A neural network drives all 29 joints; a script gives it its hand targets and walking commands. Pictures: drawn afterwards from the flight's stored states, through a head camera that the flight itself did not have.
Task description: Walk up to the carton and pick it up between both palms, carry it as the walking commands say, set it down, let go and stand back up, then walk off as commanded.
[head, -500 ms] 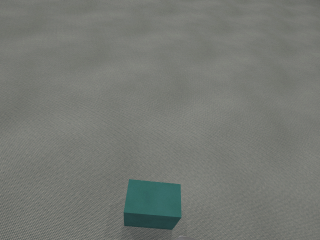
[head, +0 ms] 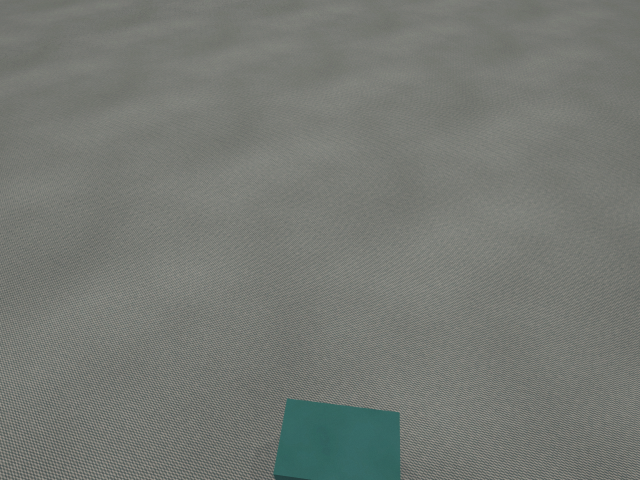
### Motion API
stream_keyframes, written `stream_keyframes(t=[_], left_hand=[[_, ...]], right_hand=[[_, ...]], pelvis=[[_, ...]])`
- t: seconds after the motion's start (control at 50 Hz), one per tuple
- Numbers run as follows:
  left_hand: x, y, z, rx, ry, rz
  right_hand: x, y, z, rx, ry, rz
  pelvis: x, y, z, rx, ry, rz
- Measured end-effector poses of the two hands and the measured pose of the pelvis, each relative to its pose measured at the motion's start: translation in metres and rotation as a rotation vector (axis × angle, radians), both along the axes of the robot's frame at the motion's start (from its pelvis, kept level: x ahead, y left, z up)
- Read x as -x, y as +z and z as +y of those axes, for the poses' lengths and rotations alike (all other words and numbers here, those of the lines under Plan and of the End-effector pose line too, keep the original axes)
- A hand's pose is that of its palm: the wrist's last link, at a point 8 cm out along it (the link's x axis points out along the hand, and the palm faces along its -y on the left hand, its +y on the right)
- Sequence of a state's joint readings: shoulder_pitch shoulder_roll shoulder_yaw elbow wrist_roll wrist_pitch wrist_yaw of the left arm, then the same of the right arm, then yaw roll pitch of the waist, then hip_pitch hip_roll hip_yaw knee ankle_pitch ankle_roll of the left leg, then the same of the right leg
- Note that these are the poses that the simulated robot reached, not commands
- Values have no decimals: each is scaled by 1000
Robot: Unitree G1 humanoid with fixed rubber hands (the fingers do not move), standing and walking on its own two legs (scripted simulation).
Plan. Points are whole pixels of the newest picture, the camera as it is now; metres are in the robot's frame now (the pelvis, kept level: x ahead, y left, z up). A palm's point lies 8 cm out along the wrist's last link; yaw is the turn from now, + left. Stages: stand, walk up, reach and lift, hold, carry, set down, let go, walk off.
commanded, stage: walk up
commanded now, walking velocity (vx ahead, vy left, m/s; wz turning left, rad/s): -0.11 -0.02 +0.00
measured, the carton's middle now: (338, 455) +0.32 -0.02 -0.64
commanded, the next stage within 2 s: stand in 1.88 s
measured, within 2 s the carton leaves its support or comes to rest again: neither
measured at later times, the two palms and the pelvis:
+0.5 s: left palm out of the picture -0.04 +0.17 -0.13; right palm out of the picture -0.05 -0.33 -0.15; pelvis -0.07 -0.07 -0.01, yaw -1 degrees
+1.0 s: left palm out of the picture -0.11 +0.25 -0.12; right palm out of the picture -0.02 -0.28 -0.13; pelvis -0.09 -0.02 +0.00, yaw -1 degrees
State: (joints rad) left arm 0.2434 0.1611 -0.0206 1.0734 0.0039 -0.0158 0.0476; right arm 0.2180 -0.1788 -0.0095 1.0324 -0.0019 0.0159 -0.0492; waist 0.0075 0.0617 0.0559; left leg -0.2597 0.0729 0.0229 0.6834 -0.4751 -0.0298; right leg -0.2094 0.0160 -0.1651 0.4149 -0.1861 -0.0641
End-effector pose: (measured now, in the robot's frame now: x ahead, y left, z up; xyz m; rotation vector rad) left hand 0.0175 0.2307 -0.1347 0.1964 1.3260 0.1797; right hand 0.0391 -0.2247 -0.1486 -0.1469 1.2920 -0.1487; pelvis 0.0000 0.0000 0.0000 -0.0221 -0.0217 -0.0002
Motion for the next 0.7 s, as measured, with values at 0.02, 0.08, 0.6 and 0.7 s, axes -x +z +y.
stream_keyframes(t=[0.02, 0.08, 0.6, 0.7], left_hand=[[3, -2, 2, 2, 3, 5], [6, -12, 12, 3, 12, 11], [63, 27, -75, -30, -77, -54], [46, 28, -79, -49, -77, -108]], right_hand=[[-8, 1, 0, 9, 3, -25], [-20, 5, 1, 43, 11, -85], [83, -2, -94, -54, -82, -17], [98, -2, -99, -31, -91, 31]], pelvis=[[2, -1, 1, 2, 0, -5], [9, -7, 6, 20, 8, -17], [69, 7, -78, -47, -20, 25], [71, 7, -83, -37, -14, 38]])
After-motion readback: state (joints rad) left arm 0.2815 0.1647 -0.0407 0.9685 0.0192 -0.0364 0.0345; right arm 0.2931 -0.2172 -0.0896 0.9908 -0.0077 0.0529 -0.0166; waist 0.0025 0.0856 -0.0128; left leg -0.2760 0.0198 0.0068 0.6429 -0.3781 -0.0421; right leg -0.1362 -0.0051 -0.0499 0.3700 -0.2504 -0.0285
